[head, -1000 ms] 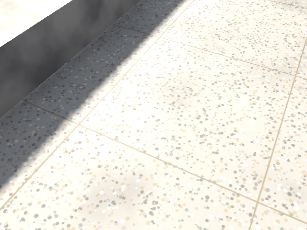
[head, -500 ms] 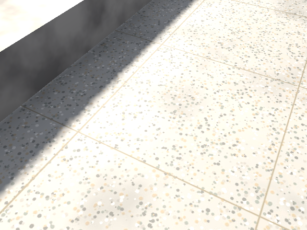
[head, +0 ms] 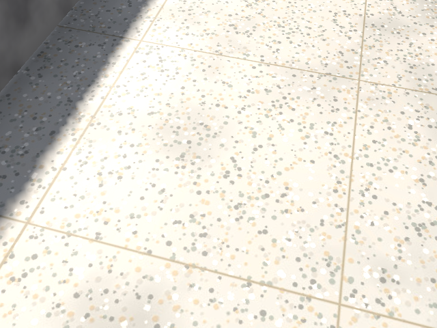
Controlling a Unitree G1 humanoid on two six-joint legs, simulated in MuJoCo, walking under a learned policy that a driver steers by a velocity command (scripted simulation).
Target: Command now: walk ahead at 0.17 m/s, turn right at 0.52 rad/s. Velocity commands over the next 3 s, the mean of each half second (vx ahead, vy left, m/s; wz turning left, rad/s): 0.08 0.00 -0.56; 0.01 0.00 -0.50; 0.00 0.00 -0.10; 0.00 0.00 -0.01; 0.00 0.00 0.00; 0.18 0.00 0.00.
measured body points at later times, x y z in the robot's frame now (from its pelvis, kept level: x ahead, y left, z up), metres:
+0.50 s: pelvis +0.09 +0.03 +0.03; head +0.12 +0.02 +0.48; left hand +0.22 +0.29 -0.09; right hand +0.16 -0.26 -0.09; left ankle +0.15 +0.18 -0.67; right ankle +0.12 -0.03 -0.71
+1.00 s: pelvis +0.11 +0.07 +0.03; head +0.15 +0.07 +0.48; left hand +0.36 +0.23 -0.10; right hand +0.04 -0.21 -0.08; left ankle +0.15 +0.16 -0.71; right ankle +0.02 -0.03 -0.67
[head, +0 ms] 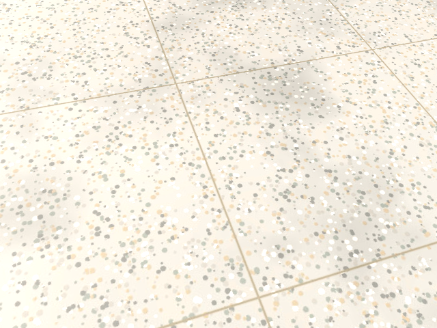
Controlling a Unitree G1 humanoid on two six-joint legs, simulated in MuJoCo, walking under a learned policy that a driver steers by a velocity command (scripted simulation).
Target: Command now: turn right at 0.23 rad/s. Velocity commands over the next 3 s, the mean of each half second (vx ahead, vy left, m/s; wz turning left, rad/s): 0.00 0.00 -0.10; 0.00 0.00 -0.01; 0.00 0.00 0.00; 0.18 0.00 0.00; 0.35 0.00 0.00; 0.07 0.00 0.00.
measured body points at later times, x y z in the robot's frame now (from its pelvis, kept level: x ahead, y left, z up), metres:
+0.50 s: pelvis -0.01 -0.01 +0.00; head +0.00 -0.01 +0.45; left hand +0.10 +0.23 -0.14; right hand +0.03 -0.27 -0.14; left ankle -0.02 +0.11 -0.74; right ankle -0.02 -0.11 -0.74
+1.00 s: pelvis -0.01 +0.01 +0.00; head +0.00 +0.01 +0.45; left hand +0.00 +0.25 -0.16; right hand +0.00 -0.23 -0.15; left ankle -0.02 +0.11 -0.74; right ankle -0.02 -0.11 -0.74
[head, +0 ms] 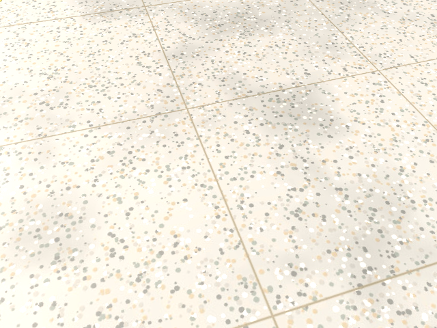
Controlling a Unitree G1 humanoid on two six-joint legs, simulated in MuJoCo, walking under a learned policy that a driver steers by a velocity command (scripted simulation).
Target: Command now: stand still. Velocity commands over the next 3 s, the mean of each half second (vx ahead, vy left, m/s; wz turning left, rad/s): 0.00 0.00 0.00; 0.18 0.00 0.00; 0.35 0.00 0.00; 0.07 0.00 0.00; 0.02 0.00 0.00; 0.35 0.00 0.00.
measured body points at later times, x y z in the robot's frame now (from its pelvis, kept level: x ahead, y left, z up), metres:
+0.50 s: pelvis +0.00 +0.00 +0.00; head +0.01 +0.01 +0.45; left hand -0.02 +0.23 -0.16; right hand -0.01 -0.22 -0.16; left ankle -0.01 +0.11 -0.75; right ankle +0.00 -0.12 -0.75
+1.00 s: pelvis +0.07 -0.03 -0.01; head +0.07 -0.05 +0.44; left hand +0.03 +0.20 -0.15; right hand +0.04 -0.27 -0.17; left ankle +0.00 +0.09 -0.70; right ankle +0.03 -0.10 -0.75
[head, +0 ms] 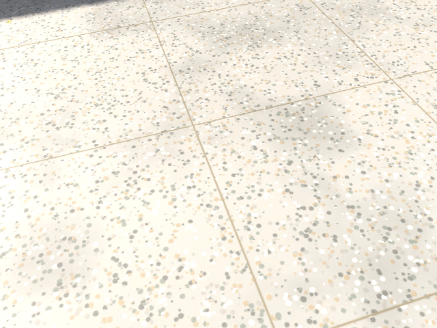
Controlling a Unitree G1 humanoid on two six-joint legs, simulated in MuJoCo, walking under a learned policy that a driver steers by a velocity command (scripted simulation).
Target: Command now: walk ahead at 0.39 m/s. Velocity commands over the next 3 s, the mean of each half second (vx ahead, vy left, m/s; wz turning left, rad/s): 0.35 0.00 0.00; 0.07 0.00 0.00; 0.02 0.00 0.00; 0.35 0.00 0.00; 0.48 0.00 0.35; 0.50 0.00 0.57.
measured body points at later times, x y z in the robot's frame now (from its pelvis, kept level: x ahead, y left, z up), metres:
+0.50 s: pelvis +0.24 +0.02 +0.00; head +0.28 +0.03 +0.44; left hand +0.21 +0.25 -0.16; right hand +0.30 -0.22 -0.15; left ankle +0.30 +0.07 -0.74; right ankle +0.12 -0.09 -0.64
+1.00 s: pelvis +0.32 +0.00 +0.01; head +0.32 +0.00 +0.46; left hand +0.31 +0.21 -0.16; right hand +0.31 -0.21 -0.15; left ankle +0.31 +0.07 -0.74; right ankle +0.32 -0.11 -0.74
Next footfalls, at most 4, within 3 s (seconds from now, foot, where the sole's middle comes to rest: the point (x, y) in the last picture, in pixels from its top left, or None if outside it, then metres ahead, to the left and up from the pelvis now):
0.36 left None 0.35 0.07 -0.77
0.78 right None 0.36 -0.11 -0.77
1.82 right None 0.51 -0.15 -0.77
2.34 left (236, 244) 0.83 0.01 -0.77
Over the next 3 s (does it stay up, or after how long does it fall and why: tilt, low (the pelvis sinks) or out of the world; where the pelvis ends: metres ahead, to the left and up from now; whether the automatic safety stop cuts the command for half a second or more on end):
stays up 1.06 0.00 -0.01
